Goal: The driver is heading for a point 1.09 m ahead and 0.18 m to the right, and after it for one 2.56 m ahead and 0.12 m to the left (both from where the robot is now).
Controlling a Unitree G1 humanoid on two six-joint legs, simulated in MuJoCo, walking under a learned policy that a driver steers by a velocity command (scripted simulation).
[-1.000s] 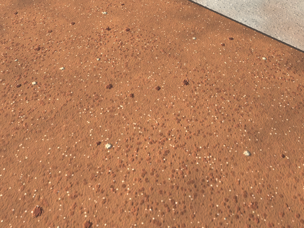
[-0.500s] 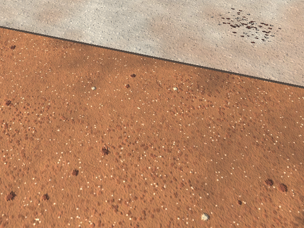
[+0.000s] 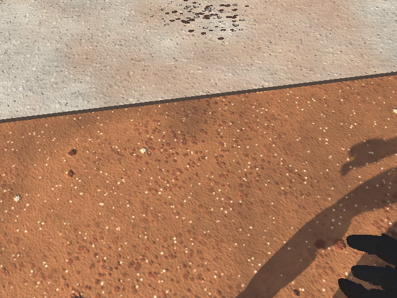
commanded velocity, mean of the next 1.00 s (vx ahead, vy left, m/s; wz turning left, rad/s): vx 0.29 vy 0.00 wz -0.47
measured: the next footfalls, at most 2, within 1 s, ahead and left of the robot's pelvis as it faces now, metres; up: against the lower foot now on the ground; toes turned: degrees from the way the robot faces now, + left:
left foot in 0.08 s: +0.21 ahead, +0.15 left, +0.00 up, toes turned -16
right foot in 0.46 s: +0.05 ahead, -0.07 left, +0.00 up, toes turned -22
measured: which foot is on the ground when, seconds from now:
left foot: up 0.00-0.06, down 0.08-0.46, up 0.48-0.90, down 0.92-1.00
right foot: down 0.00-0.06, up 0.08-0.44, down 0.46-0.92, up 0.94-1.00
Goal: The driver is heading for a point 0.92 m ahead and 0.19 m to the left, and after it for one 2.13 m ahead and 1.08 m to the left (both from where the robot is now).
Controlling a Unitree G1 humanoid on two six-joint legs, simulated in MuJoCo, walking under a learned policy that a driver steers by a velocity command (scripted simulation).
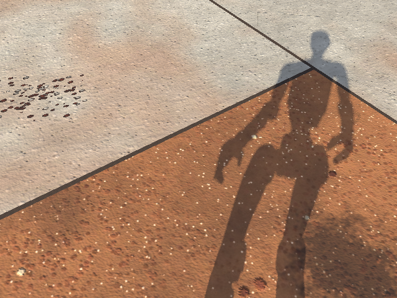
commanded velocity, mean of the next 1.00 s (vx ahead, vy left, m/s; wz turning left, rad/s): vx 0.93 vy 0.00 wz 0.25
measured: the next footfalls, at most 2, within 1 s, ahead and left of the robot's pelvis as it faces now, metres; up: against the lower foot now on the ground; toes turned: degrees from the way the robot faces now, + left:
right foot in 0.40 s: +0.47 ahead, -0.08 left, +0.00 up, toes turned -2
left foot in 0.86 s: +0.93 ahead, +0.07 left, +0.00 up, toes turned +14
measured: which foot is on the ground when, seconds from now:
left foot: down 0.00-0.42, up 0.44-0.84, down 0.86-1.00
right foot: up 0.00-0.38, down 0.40-0.88, up 0.90-1.00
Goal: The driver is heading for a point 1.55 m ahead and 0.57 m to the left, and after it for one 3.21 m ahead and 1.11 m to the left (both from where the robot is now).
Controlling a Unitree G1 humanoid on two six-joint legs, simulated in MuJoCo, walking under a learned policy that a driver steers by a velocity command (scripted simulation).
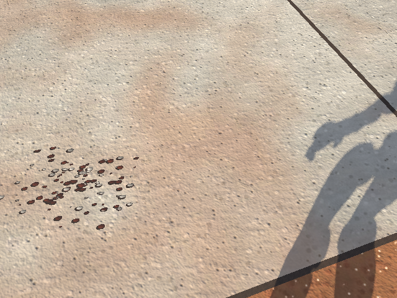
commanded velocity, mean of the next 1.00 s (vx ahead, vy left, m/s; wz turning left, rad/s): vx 0.15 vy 0.00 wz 0.78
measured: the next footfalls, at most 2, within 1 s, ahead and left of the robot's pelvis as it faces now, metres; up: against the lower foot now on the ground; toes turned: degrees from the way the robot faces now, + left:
right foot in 0.24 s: +0.43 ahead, -0.12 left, +0.00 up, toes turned +25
left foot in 0.66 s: +0.25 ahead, +0.09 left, +0.00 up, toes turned +41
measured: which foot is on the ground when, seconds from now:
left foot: down 0.00-0.22, up 0.24-0.64, down 0.66-1.00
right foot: up 0.00-0.22, down 0.24-0.66, up 0.68-1.00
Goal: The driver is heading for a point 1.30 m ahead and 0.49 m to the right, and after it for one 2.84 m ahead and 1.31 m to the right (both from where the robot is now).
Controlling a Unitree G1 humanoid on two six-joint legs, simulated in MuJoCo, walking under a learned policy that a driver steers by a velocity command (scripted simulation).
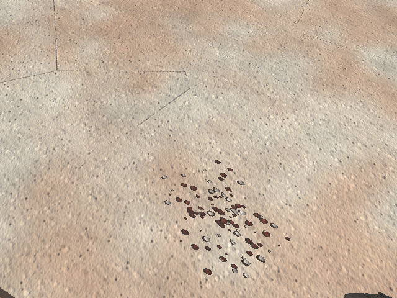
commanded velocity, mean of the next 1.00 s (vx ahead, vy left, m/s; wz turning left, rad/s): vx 0.35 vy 0.00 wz -0.63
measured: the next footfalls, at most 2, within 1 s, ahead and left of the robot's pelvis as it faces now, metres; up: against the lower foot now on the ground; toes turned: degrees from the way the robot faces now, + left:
right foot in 0.04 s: +0.04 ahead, -0.13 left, +0.00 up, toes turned -3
left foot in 0.36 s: +0.08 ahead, +0.10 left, +0.00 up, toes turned -24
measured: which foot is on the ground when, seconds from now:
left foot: down 0.00-0.06, up 0.08-0.34, down 0.36-0.94, up 0.96-1.00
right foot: up 0.00-0.02, down 0.04-0.36, up 0.38-0.92, down 0.94-1.00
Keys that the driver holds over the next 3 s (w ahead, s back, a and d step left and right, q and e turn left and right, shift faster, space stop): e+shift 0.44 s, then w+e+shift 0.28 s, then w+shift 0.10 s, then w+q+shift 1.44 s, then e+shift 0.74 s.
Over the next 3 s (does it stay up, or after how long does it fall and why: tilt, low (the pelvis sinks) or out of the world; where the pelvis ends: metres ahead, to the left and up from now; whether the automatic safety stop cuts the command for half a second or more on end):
stays up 1.47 -0.40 0.00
